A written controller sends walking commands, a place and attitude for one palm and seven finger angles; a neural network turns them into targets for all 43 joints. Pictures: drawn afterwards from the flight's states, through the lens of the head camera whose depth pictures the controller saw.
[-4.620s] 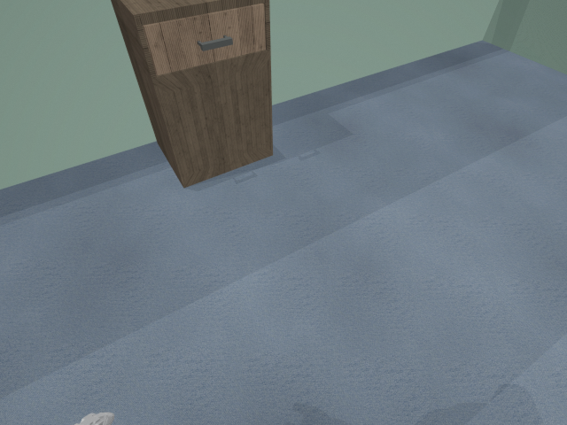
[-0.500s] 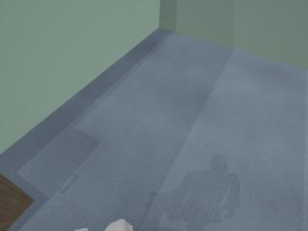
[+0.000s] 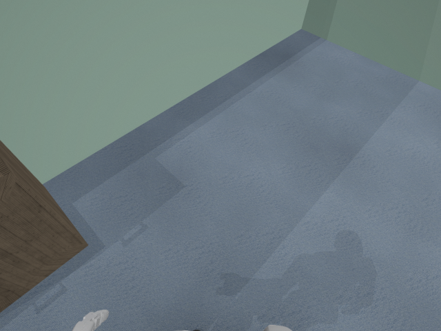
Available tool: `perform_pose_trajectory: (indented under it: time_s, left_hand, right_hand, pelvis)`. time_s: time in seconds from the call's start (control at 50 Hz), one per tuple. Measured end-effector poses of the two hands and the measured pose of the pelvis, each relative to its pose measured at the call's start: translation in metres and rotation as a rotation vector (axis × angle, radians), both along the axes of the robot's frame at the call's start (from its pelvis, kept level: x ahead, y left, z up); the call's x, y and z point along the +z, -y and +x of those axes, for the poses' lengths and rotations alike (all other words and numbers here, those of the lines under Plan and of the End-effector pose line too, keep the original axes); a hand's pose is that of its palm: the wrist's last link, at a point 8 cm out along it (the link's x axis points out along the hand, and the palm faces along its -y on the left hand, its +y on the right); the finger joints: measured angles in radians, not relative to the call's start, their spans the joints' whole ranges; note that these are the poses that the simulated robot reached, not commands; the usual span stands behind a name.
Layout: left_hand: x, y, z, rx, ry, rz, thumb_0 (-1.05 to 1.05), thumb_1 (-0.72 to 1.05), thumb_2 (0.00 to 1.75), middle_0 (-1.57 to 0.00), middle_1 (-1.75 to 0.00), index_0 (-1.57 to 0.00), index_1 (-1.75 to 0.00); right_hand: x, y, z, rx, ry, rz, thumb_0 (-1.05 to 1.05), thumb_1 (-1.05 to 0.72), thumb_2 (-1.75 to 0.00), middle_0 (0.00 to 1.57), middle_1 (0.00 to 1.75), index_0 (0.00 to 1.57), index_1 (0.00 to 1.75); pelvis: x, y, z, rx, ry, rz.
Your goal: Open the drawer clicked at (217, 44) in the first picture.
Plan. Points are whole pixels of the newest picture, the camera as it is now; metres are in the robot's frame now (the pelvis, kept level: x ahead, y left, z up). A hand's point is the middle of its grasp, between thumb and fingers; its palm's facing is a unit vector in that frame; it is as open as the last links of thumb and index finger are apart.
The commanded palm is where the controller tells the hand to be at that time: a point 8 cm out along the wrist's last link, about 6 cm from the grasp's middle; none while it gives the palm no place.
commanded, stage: turn to face it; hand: left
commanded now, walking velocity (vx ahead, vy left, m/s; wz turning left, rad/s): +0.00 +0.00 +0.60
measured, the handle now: out of the picture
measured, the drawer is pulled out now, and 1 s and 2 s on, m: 0.00 0.00 0.00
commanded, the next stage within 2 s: take the last steps up to it in 1.16 s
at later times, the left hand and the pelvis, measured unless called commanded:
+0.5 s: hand out of the picture -0.04 +0.18 -0.17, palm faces +0.34 -0.90 -0.26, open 7.4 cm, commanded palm none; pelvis -0.01 -0.03 -0.01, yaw +20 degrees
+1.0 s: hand out of the picture -0.02 +0.21 -0.15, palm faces +0.56 -0.78 -0.28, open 7.4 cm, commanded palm none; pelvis -0.01 -0.03 -0.01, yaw +35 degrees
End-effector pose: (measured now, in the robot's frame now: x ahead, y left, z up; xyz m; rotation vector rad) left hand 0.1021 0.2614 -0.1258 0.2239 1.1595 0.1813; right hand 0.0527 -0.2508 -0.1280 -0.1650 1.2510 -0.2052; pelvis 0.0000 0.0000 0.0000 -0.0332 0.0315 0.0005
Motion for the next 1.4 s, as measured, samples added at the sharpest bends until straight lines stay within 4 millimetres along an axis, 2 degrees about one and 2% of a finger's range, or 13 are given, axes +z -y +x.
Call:
perform_pose_trajectory:
  time_s: [0.12, 0.22, 0.32, 0.42, 0.56, 0.62, 0.7, 0.84, 0.98, 1.06, 1.26, 1.34, 1.4]
  left_hand:
    - [0.007, 0.032, -0.005, 0.035, 0.094, 0.029, 0.0, 0.91, 0.9, -0.2, -0.3, -0.2, -0.3]
    - [0.017, 0.052, -0.039, 0.094, 0.063, 0.032, 0.0, 0.9, 0.9, -0.2, -0.3, -0.2, -0.3]
    - [0.015, 0.061, -0.074, 0.172, 0.02, 0.016, 0.0, 0.9, 0.9, -0.2, -0.3, -0.21, -0.3]
    - [0.005, 0.058, -0.119, 0.271, -0.039, -0.008, 0.0, 0.9, 0.9, -0.2, -0.3, -0.21, -0.3]
    - [-0.028, 0.028, -0.198, 0.436, -0.151, -0.044, 0.0, 0.9, 0.9, -0.2, -0.3, -0.21, -0.3]
    - [-0.03, 0.015, -0.217, 0.487, -0.193, -0.041, 0.0, 0.9, 0.9, -0.2, -0.3, -0.2, -0.3]
    - [-0.019, 0.002, -0.217, 0.529, -0.144, -0.033, 0.0, 0.91, 0.9, -0.2, -0.3, -0.2, -0.3]
    - [-0.002, -0.007, -0.193, 0.557, -0.022, -0.004, 0.0, 0.91, 0.9, -0.2, -0.3, -0.2, -0.3]
    - [0.01, 0.01, -0.163, 0.568, 0.063, 0.031, 0.0, 0.91, 0.9, -0.2, -0.3, -0.2, -0.3]
    - [0.012, 0.031, -0.159, 0.576, 0.089, 0.063, 0.0, 0.9, 0.9, -0.2, -0.3, -0.2, -0.3]
    - [0.01, 0.085, -0.21, 0.713, -0.008, -0.004, 0.0, 0.9, 0.9, -0.2, -0.3, -0.21, -0.3]
    - [0.0, 0.101, -0.245, 0.778, -0.062, -0.049, 0.0, 0.9, 0.9, -0.2, -0.3, -0.21, -0.3]
    - [-0.009, 0.11, -0.278, 0.836, -0.108, -0.088, 0.0, 0.9, 0.9, -0.2, -0.3, -0.21, -0.3]
  right_hand:
    - [-0.022, 0.037, 0.011, 0.047, -0.004, 0.022, 0.01, -0.91, -0.9, 0.21, 0.3, 0.21, 0.3]
    - [-0.02, 0.054, 0.031, 0.108, 0.001, 0.026, 0.01, -0.91, -0.9, 0.2, 0.3, 0.2, 0.3]
    - [-0.014, 0.053, 0.052, 0.191, -0.008, 0.028, 0.01, -0.91, -0.9, 0.2, 0.3, 0.2, 0.3]
    - [-0.012, 0.033, 0.081, 0.302, -0.016, 0.015, 0.01, -0.91, -0.9, 0.2, 0.3, 0.2, 0.3]
    - [-0.004, -0.029, 0.137, 0.484, 0.098, -0.021, 0.01, -0.91, -0.9, 0.2, 0.3, 0.2, 0.3]
    - [0.007, -0.051, 0.146, 0.532, 0.146, -0.026, 0.01, -0.91, -0.9, 0.2, 0.3, 0.2, 0.3]
    - [0.017, -0.064, 0.144, 0.574, 0.139, -0.037, 0.0, -0.91, -0.9, 0.2, 0.3, 0.21, 0.3]
    - [0.015, -0.07, 0.135, 0.614, 0.089, -0.015, 0.0, -0.91, -0.9, 0.21, 0.3, 0.21, 0.3]
    - [-0.007, -0.051, 0.129, 0.621, 0.02, 0.018, 0.0, -0.91, -0.9, 0.21, 0.3, 0.21, 0.3]
    - [-0.026, -0.036, 0.134, 0.626, -0.01, 0.039, 0.01, -0.91, -0.9, 0.21, 0.3, 0.21, 0.3]
    - [-0.021, -0.036, 0.141, 0.709, -0.085, 0.022, 0.01, -0.91, -0.9, 0.2, 0.3, 0.2, 0.3]
    - [-0.016, -0.055, 0.146, 0.767, -0.085, 0.002, 0.01, -0.91, -0.9, 0.2, 0.3, 0.2, 0.3]
    - [-0.011, -0.081, 0.152, 0.828, -0.057, -0.004, 0.01, -0.91, -0.9, 0.2, 0.3, 0.2, 0.3]
  pelvis:
    - [-0.012, 0.032, -0.005, 0.077, 0.002, 0.04]
    - [-0.005, 0.044, -0.006, 0.149, 0.025, 0.055]
    - [0.0, 0.05, -0.006, 0.221, 0.033, 0.075]
    - [-0.002, 0.044, -0.009, 0.29, 0.028, 0.074]
    - [-0.019, 0.018, -0.017, 0.384, 0.016, 0.05]
    - [-0.016, 0.011, -0.021, 0.409, 0.023, 0.039]
    - [-0.005, 0.006, -0.024, 0.459, 0.03, 0.017]
    - [0.002, 0.007, -0.022, 0.537, 0.024, 0.016]
    - [-0.003, 0.026, -0.012, 0.604, 0.016, 0.033]
    - [-0.011, 0.04, -0.005, 0.638, 0.015, 0.049]
    - [-0.001, 0.045, -0.003, 0.735, 0.024, 0.074]
    - [-0.001, 0.039, -0.009, 0.761, 0.022, 0.071]
    - [-0.002, 0.03, -0.017, 0.785, 0.02, 0.059]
